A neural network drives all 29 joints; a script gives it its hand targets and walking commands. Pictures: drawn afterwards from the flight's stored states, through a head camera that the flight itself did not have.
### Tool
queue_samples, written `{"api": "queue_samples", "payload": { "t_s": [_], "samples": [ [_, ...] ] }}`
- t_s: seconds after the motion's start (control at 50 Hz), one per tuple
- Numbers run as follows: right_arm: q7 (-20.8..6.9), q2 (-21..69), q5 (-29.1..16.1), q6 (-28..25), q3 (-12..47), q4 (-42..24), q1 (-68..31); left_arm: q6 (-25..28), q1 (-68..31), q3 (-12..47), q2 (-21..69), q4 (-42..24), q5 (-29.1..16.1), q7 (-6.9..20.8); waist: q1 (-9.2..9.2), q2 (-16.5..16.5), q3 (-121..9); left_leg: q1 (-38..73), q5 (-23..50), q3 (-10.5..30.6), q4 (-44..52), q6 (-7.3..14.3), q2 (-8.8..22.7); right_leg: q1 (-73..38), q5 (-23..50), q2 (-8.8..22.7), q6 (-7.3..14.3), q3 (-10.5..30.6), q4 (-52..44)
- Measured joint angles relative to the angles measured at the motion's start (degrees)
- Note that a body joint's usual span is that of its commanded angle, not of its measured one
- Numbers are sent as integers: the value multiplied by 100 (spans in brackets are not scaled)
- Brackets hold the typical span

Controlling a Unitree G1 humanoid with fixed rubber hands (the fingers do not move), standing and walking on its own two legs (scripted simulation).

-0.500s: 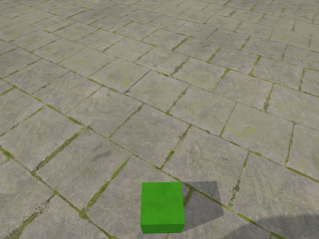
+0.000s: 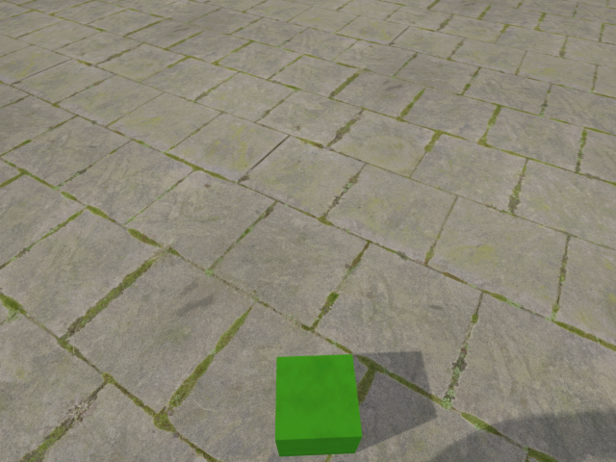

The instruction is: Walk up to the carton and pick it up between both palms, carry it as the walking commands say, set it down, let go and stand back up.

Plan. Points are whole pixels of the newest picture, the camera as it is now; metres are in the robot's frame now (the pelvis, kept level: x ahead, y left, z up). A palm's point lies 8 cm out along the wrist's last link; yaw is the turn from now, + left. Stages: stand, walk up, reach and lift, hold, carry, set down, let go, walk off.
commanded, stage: stand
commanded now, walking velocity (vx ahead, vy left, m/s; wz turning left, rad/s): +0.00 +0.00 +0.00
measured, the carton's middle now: (315, 405) +0.39 -0.02 -0.68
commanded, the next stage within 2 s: reach and lift in 0.76 s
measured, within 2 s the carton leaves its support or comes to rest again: neither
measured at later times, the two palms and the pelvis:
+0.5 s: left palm out of the picture -0.03 +0.21 -0.15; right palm out of the picture -0.03 -0.18 -0.15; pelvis +0.01 +0.01 +0.00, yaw +0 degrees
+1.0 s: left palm (146, 445) +0.19 +0.24 -0.13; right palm (464, 445) +0.17 -0.22 -0.14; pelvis +0.00 +0.01 -0.03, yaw +0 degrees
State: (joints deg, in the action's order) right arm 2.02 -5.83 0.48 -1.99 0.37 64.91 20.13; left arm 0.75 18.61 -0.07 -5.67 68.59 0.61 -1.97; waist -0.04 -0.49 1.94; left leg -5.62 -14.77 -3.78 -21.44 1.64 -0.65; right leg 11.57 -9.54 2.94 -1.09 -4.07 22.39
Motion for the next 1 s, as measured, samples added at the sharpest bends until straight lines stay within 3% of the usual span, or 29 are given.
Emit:
{"api": "queue_samples", "payload": {
  "t_s": [0.78, 0.82, 0.88, 1.0],
  "samples": [
    [62, 29, -5, -36, -78, 66, 50, -3, -21, -35, 16, 11, -8, -70, 14, 6, 80, 217, -204, -39, -20, 110, -77, -193, -198, 85, -152, 61, 53],
    [55, -33, -173, 247, 119, -577, 14, -223, -43, 108, -37, -639, -210, -58, 50, -7, -128, -282, -321, -27, -396, 125, -47, 278, -434, 11, -26, 153, 404],
    [192, -598, -577, 1129, 297, -1351, -932, -974, -972, 268, -479, -1493, -530, -265, 91, -28, -254, -1229, -587, -36, -1294, 133, -17, 1150, -594, 15, 187, 182, 1136],
    [168, -1042, -1299, 3065, 629, -2007, -2428, -2857, -2568, 643, -870, -2155, -1179, -336, 1, -58, -1008, -2426, -797, -42, -1850, 122, 11, 2332, -677, -21, 48, 298, 1634]
  ]
}}
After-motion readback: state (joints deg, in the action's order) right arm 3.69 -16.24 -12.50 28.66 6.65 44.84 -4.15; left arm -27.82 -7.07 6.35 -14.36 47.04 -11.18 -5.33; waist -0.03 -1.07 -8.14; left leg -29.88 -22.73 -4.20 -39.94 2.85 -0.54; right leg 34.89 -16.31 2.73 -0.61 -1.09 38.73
